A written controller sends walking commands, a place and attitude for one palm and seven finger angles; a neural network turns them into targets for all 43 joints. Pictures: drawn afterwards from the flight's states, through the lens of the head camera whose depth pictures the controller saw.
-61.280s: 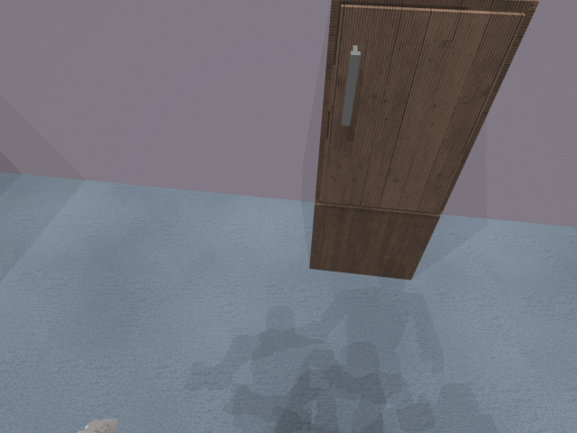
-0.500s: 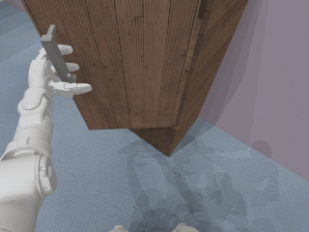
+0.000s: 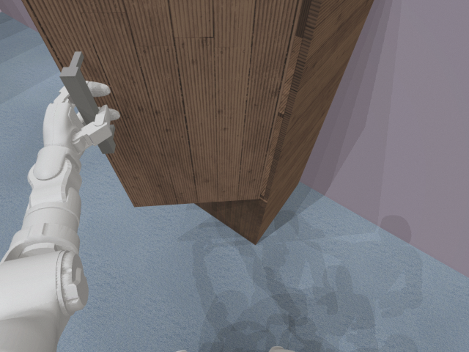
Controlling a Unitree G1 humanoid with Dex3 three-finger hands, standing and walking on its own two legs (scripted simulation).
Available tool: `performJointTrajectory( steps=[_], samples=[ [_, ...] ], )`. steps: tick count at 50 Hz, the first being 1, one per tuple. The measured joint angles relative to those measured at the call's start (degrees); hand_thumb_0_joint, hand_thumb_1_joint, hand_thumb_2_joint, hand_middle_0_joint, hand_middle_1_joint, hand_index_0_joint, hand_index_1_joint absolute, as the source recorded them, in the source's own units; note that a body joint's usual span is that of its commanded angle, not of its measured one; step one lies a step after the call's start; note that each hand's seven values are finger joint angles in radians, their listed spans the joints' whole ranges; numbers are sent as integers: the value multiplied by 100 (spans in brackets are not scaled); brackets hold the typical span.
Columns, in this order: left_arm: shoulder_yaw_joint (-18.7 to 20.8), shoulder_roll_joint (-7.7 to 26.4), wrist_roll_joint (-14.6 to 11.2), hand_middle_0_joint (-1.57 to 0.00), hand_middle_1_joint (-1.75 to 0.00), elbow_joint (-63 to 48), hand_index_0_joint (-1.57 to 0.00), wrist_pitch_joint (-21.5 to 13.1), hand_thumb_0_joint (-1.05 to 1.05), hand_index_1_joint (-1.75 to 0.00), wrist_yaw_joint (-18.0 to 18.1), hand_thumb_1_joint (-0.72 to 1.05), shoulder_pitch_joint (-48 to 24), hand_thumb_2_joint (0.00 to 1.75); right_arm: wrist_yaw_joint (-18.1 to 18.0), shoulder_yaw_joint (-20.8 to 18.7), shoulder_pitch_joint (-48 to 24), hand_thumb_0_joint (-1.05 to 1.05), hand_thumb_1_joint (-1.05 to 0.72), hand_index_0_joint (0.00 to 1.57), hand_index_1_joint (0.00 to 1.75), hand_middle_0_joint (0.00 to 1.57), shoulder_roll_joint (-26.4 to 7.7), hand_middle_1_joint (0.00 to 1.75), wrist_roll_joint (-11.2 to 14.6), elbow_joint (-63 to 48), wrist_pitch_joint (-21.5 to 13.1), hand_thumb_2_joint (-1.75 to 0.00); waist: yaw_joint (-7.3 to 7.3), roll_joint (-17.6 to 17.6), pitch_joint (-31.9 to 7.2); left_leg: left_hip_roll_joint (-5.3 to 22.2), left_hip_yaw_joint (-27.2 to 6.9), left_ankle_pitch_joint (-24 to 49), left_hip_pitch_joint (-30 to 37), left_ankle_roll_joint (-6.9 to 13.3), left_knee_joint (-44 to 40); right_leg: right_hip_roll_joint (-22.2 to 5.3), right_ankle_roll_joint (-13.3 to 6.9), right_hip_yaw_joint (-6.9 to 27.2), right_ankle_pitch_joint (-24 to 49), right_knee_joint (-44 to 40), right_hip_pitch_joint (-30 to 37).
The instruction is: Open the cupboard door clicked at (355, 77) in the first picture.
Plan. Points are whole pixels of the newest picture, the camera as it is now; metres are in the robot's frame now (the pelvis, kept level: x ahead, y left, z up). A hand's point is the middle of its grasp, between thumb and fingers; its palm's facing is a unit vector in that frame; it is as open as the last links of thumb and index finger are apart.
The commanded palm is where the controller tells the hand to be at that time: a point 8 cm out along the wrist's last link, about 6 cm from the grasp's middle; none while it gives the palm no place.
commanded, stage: pull the door open along its arc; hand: left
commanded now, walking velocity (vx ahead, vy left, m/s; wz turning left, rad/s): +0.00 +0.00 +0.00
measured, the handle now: (94, 107) +0.52 +0.23 +0.11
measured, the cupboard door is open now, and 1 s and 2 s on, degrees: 41 75 83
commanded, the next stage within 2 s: open thumb and fingers to let go in 1.16 s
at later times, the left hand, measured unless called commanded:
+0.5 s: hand (107, 162) +0.39 +0.18 +0.11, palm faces +0.00 -1.00 +0.00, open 5.9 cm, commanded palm +0.33 +0.25 +0.11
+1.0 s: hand (157, 224) +0.28 +0.10 +0.12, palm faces +0.43 -0.90 +0.02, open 6.1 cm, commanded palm +0.21 +0.15 +0.11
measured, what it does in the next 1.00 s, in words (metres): stands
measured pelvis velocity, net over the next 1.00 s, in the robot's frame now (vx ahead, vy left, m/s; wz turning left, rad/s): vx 0.01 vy -0.04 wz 0.02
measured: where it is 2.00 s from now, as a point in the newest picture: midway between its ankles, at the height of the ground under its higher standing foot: outside the picture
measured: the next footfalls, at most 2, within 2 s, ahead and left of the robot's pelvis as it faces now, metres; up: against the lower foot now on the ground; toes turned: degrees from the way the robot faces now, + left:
none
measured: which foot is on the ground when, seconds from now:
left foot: down 0.00-1.00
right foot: down 0.00-1.00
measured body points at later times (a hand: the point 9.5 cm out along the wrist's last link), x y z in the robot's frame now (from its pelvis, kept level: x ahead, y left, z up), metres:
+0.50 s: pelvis +0.01 +0.00 +0.01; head +0.04 -0.01 +0.46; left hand +0.39 +0.24 +0.11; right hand +0.08 -0.26 -0.10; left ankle -0.01 +0.11 -0.71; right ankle -0.01 -0.12 -0.71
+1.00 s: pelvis +0.01 -0.04 +0.02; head -0.01 -0.06 +0.47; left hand +0.26 +0.14 +0.12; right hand +0.20 -0.24 -0.06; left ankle -0.01 +0.11 -0.71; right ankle -0.01 -0.12 -0.71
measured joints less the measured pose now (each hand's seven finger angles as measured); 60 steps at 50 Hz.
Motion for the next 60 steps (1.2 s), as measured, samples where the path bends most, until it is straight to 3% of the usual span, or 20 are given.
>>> performJointTrajectory(
  steps=[8, 13, 25, 27, 32, 37, 44, 48, 60],
  samples=[
    [76, 14, 66, -36, -135, 24, -37, -7, 1, -135, -60, 76, 20, 82, -18, 23, -71, 0, -90, 20, 30, 20, 8, 30, -1, -30, 19, -89, -17, -21, 3, 2, 9, 3, 43, -2, -16, 5, -4, 12, 2, -8, 34],
    [107, -51, -19, -36, -135, -310, -37, 38, 1, -135, -82, 76, 378, 80, -12, -4, -41, 0, -90, 20, 30, 20, -6, 30, 16, -126, 44, -89, -1, 13, -41, 21, 68, 12, 145, -5, -90, 27, -4, 70, 27, -69, 101],
    [-253, -764, -472, -38, -135, -2718, -36, 375, 1, -135, -106, 71, 2552, 74, 37, -42, -145, 0, -90, 20, 30, 20, 57, 30, 166, -453, 10, -89, 216, 75, -133, 15, 206, 91, 853, -22, -510, 49, -5, 198, 95, -385, 705],
    [-370, -996, -547, -38, -135, -3307, -36, 543, 1, -135, 122, 70, 2989, 72, 42, -58, -238, 1, -90, 20, 30, 20, 93, 30, 179, -506, -52, -90, 296, 71, -148, 13, 229, 108, 979, -31, -581, 51, -8, 220, 103, -426, 810],
    [-859, -1701, -425, -37, -135, -4758, -37, 944, 2, -131, 1235, 68, 3966, 72, 130, -63, -660, 1, -90, 20, 30, 20, 201, 30, 138, -592, -236, -90, 436, 88, -98, -22, 237, 181, 1262, -61, -749, 26, -24, 224, 119, -500, 1053],
    [-1443, -2229, -108, -36, -133, -5685, -37, 1310, 2, -130, 2318, 67, 4566, 72, 180, 5, -1089, 1, -90, 20, 30, 20, 356, 30, 3, -654, -203, -90, 556, 50, -16, -39, 161, 250, 1507, -114, -860, 15, -72, 146, 101, -528, 1295],
    [-2078, -2675, 411, -35, -128, -6363, -37, 1815, 3, -131, 3572, 68, 5017, 75, 175, 102, -1380, 1, -90, 20, 30, 20, 506, 30, -192, -697, 22, -90, 606, 43, 52, -5, -11, 293, 1791, -220, -946, 54, -175, -27, 62, -600, 1638],
    [-2322, -2777, 626, -35, -128, -6587, -36, 1897, 3, -132, 3826, 67, 5294, 75, 146, 112, -1333, 1, -90, 20, 30, 20, 510, 30, -274, -676, 144, -90, 611, 69, 72, 16, -85, 293, 1917, -268, -980, 79, -223, -101, 28, -628, 1788],
    [-3189, -3064, 906, -32, -132, -7339, -35, 1670, 3, -133, 3984, 68, 6296, 73, 166, -82, -990, 1, -90, 20, 30, 20, 329, 30, -337, -555, 156, -90, 616, 183, 233, 6, -192, 246, 2009, -305, -905, 66, -274, -199, -90, -510, 1904]
  ],
)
